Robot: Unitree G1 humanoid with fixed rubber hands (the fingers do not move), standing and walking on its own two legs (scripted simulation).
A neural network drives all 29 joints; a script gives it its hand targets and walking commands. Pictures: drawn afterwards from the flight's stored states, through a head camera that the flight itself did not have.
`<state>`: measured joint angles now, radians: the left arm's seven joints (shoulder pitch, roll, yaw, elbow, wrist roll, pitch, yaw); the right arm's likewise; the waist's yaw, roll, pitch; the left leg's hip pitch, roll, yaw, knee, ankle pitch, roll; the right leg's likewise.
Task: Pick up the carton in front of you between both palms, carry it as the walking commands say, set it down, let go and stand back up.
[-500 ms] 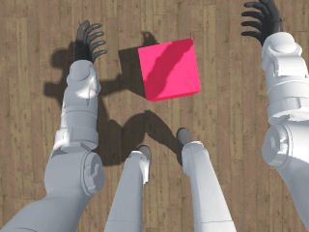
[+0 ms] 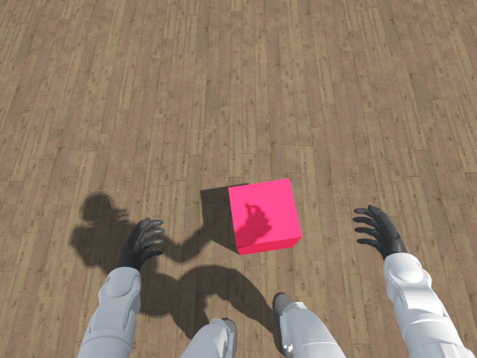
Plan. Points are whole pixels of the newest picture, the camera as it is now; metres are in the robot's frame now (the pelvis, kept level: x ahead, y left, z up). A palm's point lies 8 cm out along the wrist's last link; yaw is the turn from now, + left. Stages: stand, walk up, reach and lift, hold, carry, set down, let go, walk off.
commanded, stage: let go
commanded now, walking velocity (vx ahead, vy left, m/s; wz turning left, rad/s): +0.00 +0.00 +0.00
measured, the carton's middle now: (262, 219) +0.44 -0.03 -0.62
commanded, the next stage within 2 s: stand in 0.68 s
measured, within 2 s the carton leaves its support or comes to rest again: neither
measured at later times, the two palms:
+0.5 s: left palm (98, 306) +0.19 +0.24 -0.04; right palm (409, 307) +0.18 -0.22 -0.04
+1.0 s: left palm (73, 314) +0.17 +0.29 -0.06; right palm (449, 312) +0.17 -0.29 -0.06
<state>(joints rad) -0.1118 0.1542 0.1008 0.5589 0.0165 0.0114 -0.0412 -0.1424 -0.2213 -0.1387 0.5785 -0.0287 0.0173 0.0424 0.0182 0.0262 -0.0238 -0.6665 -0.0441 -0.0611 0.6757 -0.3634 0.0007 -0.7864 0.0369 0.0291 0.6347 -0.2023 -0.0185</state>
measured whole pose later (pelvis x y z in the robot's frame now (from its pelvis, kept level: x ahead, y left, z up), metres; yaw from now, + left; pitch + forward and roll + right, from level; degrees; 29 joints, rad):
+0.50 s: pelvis +0.02 +0.01 +0.03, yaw +0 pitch -4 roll -1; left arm 0.20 0.20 0.04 0.44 0.01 0.10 -0.06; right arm 0.24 -0.23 -0.04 0.40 0.00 0.12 0.07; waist 0.00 0.03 0.11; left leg -0.04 -0.03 -0.07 0.44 -0.34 0.03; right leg -0.16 0.04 0.03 0.42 -0.19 0.00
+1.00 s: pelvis +0.04 +0.00 +0.02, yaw +1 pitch +1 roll -1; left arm 0.17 0.32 0.06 0.70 0.04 0.01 0.01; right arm 0.25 -0.35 -0.06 0.62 -0.04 0.03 -0.01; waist 0.00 0.02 0.01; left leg -0.14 -0.03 -0.09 0.53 -0.40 0.01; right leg -0.28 0.04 0.01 0.54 -0.28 -0.02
